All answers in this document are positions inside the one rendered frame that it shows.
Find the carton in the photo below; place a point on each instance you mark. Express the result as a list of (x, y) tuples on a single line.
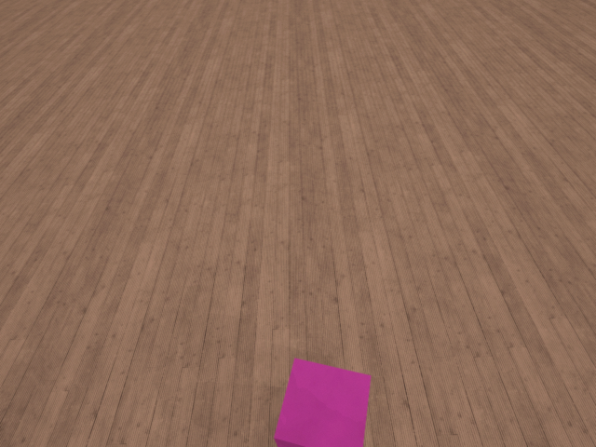
[(323, 406)]

